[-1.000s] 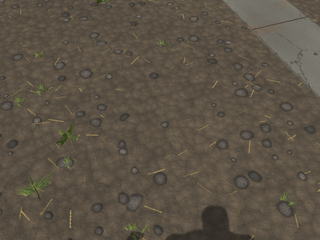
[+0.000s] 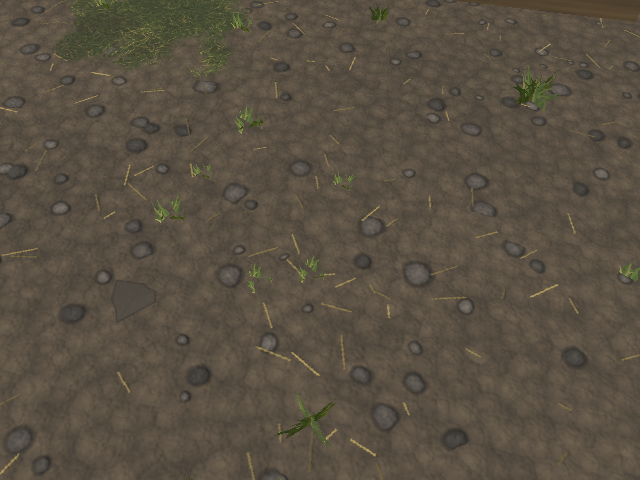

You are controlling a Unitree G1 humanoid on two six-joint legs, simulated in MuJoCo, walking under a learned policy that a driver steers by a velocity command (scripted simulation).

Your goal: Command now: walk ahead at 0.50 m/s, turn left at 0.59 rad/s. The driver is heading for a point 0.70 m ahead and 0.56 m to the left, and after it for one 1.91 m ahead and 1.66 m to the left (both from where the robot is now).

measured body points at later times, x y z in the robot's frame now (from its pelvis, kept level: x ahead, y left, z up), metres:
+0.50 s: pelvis +0.28 -0.03 +0.00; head +0.31 -0.03 +0.45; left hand +0.21 +0.24 -0.12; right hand +0.51 -0.23 -0.11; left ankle +0.35 +0.13 -0.68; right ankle +0.25 -0.13 -0.74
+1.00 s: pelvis +0.51 +0.12 +0.00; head +0.53 +0.16 +0.45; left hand +0.50 +0.43 -0.11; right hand +0.69 -0.10 -0.12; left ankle +0.45 +0.14 -0.74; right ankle +0.72 +0.04 -0.67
